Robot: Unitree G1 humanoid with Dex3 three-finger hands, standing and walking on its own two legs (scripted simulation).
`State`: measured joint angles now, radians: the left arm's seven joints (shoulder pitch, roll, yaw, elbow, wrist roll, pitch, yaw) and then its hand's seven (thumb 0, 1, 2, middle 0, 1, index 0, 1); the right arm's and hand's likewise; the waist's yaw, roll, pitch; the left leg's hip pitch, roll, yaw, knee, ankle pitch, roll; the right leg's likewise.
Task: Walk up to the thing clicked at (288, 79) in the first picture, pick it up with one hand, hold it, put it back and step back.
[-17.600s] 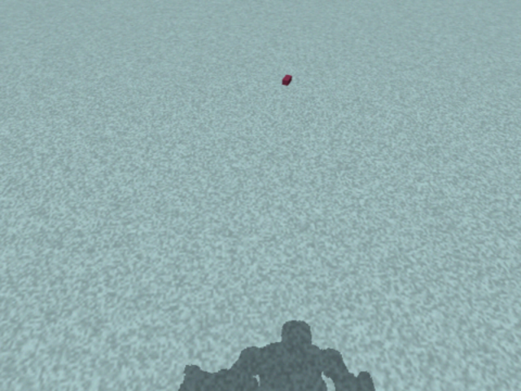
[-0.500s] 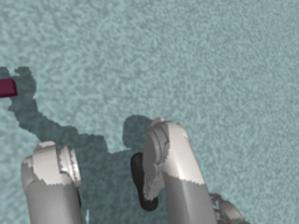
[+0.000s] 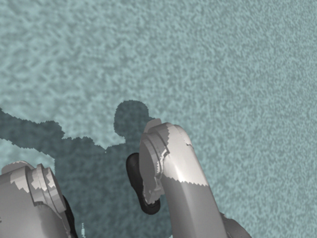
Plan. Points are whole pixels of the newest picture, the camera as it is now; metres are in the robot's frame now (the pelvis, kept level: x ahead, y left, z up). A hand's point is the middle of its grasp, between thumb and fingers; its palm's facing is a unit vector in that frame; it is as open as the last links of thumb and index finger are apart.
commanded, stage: rest palm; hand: left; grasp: from above
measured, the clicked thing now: out of the picture +0.47 +0.33 -0.28
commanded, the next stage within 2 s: close in 0.86 s
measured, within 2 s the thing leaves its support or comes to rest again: neither
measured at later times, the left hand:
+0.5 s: hand out of the picture +0.45 +0.32 -0.24, palm faces -0.44 -0.10 -0.89, open 12.6 cm
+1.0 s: hand out of the picture +0.45 +0.32 -0.25, palm faces -0.47 -0.14 -0.87, open 13.0 cm
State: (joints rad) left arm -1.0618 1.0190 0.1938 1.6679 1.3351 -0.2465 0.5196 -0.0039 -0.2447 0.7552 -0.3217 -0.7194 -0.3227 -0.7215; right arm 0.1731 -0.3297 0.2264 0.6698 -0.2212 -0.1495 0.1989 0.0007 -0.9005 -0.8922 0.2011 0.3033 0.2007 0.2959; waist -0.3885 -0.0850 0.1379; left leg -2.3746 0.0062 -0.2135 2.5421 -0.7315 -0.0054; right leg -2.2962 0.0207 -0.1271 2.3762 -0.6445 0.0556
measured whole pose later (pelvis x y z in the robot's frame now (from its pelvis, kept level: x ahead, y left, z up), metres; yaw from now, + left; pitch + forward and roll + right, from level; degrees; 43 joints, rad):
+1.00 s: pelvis +0.00 +0.01 +0.00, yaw -2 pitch +29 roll -15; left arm -1.05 1.06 0.16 1.70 1.31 -0.26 0.56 0.00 -0.32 0.83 -0.29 -0.79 -0.27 -0.81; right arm 0.13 -0.35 0.30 0.64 -0.25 -0.20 0.25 0.00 -0.91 -0.90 0.20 0.30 0.20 0.30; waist -0.39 -0.13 0.19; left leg -2.34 0.00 -0.26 2.57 -0.75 0.00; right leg -2.24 0.03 -0.17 2.36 -0.65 0.06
